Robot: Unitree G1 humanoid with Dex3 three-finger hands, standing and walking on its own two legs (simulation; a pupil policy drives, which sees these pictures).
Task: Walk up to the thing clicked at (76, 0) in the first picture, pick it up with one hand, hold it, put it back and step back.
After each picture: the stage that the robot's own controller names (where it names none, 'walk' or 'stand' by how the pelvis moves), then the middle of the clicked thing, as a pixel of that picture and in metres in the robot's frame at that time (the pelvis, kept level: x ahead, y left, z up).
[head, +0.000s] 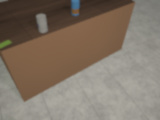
stand; (75, 7) +1.24 +0.01 -0.10
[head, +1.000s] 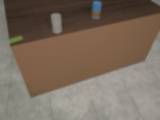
rise first; (96, 10) +1.13 -0.09 -0.09
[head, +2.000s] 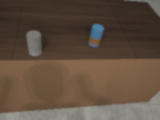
rise first; (95, 35) +0.75 -0.10 -0.07
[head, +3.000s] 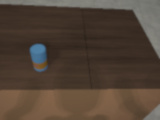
walk; (39, 58) +0.54 +0.17 -0.05
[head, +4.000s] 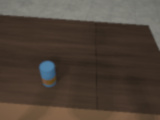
stand; (48, 74) +0.50 +0.15 -0.10
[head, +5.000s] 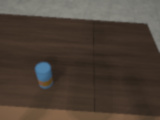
stand; (44, 75) +0.48 +0.17 -0.10
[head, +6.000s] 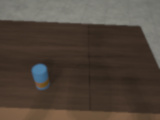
stand; (41, 77) +0.50 +0.18 -0.11
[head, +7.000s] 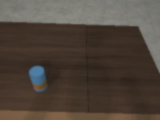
stand; (38, 79) +0.49 +0.20 -0.11
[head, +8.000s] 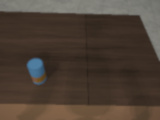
rise first; (37, 71) +0.49 +0.20 -0.10
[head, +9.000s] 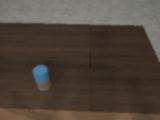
rise first; (42, 78) +0.49 +0.20 -0.10
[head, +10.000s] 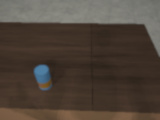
go down; (43, 77) +0.49 +0.20 -0.10
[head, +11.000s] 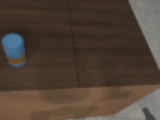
go down; (15, 51) +0.50 +0.18 -0.04
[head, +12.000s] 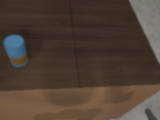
approach; (16, 51) +0.51 +0.19 -0.03
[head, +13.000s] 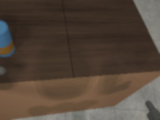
close in; (1, 39) +0.52 +0.20 +0.00
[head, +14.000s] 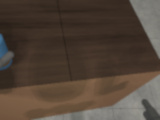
lift; out of the picture +0.48 +0.20 +0.01
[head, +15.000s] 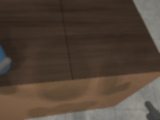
lift; out of the picture +0.45 +0.21 +0.01
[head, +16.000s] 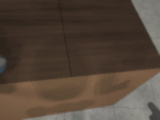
lift; out of the picture +0.45 +0.22 +0.01
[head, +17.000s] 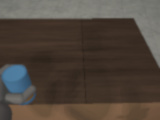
hold; (20, 85) +0.32 +0.18 +0.09
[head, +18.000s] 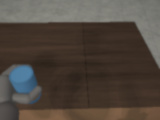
hold; (26, 85) +0.33 +0.17 +0.09
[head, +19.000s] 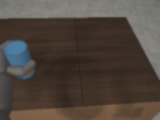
crouch; (20, 60) +0.41 +0.18 +0.10
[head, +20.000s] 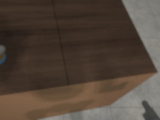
lower; out of the picture +0.49 +0.21 +0.01
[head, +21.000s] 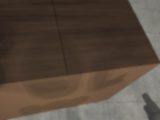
lower; out of the picture +0.50 +0.22 +0.02
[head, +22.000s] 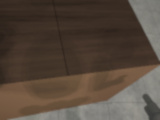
lower; out of the picture +0.50 +0.22 +0.02
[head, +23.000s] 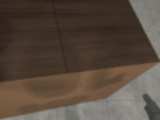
lower; out of the picture +0.51 +0.22 +0.02
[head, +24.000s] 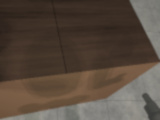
rest; out of the picture +0.51 +0.22 +0.02
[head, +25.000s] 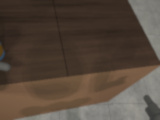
withdraw; out of the picture +0.49 +0.20 +0.02
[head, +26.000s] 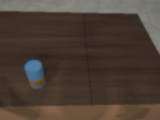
sink last; (35, 74) +0.46 +0.18 -0.05
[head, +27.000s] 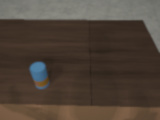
stand; (40, 75) +0.48 +0.20 -0.06
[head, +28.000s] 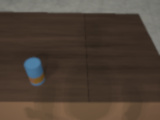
stand; (35, 72) +0.48 +0.20 -0.05
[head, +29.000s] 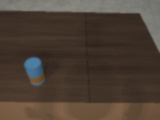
stand; (35, 71) +0.48 +0.20 -0.05
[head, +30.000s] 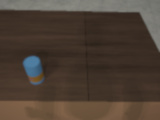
stand; (34, 70) +0.48 +0.20 -0.05
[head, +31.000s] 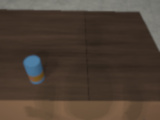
stand; (34, 70) +0.48 +0.20 -0.05
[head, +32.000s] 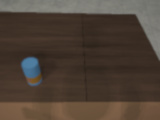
stand; (32, 71) +0.48 +0.20 -0.05
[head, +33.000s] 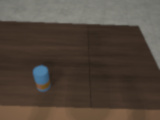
stand; (42, 78) +0.49 +0.18 -0.10
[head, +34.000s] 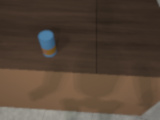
walk; (48, 44) +0.58 +0.16 -0.08
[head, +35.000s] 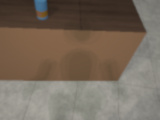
walk; (41, 8) +0.88 +0.20 -0.09
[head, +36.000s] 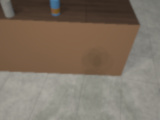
stand; (55, 6) +1.13 +0.20 -0.09
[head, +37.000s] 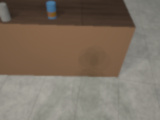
stand; (51, 10) +1.12 +0.21 -0.10
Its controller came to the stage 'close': yes
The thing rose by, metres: 0.21
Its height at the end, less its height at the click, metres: +0.00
